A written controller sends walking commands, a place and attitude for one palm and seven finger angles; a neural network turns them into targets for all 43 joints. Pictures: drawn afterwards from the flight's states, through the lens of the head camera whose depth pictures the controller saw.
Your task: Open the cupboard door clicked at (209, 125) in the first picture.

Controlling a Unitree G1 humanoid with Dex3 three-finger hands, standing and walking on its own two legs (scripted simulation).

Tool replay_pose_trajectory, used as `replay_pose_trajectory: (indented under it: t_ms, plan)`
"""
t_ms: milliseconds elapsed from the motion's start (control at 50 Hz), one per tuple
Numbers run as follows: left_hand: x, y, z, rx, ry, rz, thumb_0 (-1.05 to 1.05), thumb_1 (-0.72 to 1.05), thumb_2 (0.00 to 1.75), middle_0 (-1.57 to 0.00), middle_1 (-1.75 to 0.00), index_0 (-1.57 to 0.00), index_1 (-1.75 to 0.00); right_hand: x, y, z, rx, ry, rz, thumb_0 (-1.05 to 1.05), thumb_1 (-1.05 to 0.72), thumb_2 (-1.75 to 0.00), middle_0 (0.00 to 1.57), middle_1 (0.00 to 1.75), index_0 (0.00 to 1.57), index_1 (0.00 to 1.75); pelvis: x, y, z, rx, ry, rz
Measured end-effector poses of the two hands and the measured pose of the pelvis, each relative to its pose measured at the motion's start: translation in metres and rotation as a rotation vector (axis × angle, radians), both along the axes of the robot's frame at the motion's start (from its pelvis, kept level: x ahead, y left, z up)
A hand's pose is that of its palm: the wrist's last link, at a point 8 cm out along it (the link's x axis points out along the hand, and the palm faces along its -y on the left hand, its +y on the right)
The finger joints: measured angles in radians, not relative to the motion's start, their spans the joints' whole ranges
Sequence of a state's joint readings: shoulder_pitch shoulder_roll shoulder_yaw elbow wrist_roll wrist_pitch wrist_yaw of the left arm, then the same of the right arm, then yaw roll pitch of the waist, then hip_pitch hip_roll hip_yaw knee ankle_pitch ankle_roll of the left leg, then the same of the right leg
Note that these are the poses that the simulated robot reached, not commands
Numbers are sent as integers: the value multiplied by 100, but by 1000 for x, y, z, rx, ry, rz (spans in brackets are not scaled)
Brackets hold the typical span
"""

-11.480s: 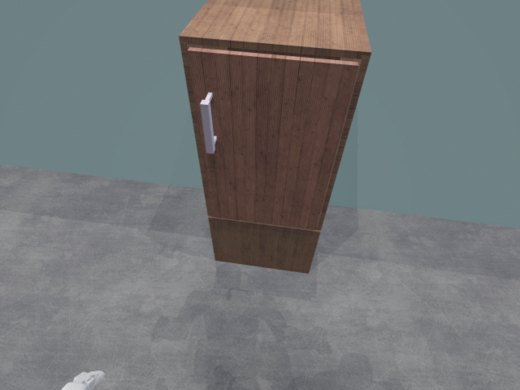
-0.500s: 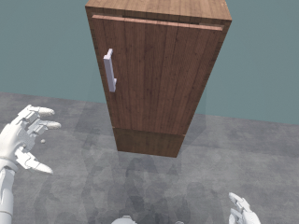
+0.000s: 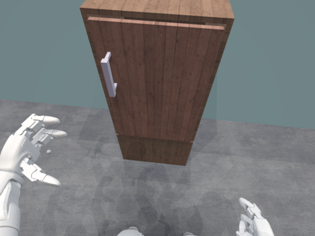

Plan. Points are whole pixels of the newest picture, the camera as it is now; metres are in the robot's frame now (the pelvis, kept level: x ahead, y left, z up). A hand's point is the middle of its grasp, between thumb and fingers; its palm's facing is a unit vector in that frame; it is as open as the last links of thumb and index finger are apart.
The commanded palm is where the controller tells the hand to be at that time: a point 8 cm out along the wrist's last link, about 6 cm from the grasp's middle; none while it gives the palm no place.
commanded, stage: move the hooked fingers beside the handle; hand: left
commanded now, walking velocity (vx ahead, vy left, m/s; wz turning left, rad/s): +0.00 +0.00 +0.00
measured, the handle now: (110, 75) +0.59 +0.19 +0.05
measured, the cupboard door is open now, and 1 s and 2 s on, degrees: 0 0 0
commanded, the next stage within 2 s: none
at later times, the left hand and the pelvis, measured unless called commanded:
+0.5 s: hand (62, 121) +0.38 +0.27 +0.07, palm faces -0.05 -1.00 -0.02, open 14.0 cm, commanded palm +0.35 +0.32 +0.06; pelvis +0.01 +0.00 -0.01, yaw -1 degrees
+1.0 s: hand (73, 101) +0.45 +0.27 +0.06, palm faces -0.06 -1.00 -0.01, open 14.0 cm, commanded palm +0.44 +0.31 +0.06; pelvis +0.00 +0.02 -0.01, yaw -2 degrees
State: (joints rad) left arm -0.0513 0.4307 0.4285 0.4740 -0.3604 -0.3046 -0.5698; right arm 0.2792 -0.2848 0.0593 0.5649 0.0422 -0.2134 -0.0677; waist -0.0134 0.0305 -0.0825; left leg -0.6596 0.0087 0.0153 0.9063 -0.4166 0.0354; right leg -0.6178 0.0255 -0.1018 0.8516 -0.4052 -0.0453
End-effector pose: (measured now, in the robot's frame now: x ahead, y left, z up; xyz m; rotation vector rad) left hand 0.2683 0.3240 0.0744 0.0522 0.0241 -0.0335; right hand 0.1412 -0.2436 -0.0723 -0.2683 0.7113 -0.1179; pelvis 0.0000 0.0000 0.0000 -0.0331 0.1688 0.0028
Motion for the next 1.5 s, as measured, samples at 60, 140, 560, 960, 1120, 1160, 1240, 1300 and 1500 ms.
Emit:
replay_pose_trajectory:
  t_ms: [60, 140, 560, 960, 1120, 1160, 1240, 1300, 1500]
  plan:
    - [5, -2, -1, -3, -7, 6, -2, -50, 30, -30, -120, -30, -120, 1, -2, -2, -6, 5, 4, 1, -90, -90, 21, 30, 20, 30, 0, -2, -1, 0, 2, 4]
    - [20, -2, -3, -6, -6, 10, -2, -50, 30, -31, -120, -30, -120, -2, -7, -6, -20, 29, -1, 1, -90, -90, 21, 30, 20, 30, -2, -4, -3, 0, 11, 8]
    - [97, 3, -8, -26, 8, -19, -2, -50, 30, -30, -120, -30, -120, -57, -19, -19, -51, 241, -114, 1, -91, -90, 21, 30, 20, 30, 6, 5, -7, -2, 79, -24]
    - [161, -3, -9, -45, 6, -26, -2, -50, 30, -30, -120, -30, -120, -93, -1, -28, -50, 396, -170, 1, -91, -90, 21, 30, 20, 30, 5, 21, -13, -18, 130, -30]
    - [182, -6, -8, -34, -12, -27, -2, -50, 30, -30, -120, -30, -120, -116, -1, -33, -61, 492, -198, 1, -91, -90, 21, 30, 20, 30, 3, 24, -16, -24, 154, -32]
    - [188, -7, -8, -39, -8, -28, -2, -50, 30, -30, -120, -30, -120, -122, -1, -34, -65, 514, -208, 1, -91, -90, 21, 30, 20, 30, 3, 24, -17, -26, 161, -31]
    - [202, -10, -10, -39, 11, -29, -2, -50, 30, -30, -120, -30, -120, -134, -3, -34, -74, 552, -228, 1, -91, -90, 21, 30, 20, 30, 2, 23, -20, -29, 175, -31]
    - [213, -10, -9, -35, 9, -25, -2, -50, 30, -30, -120, -30, -120, -143, -3, -34, -80, 579, -244, 1, -91, -90, 21, 30, 20, 30, 2, 23, -21, -31, 190, -35]
    - [243, -9, -7, -39, 13, -22, -2, -50, 30, -30, -120, -30, -120, -168, -2, -33, -87, 677, -286, 0, -91, -90, 21, 30, 20, 30, 4, 23, -26, -39, 232, -42]
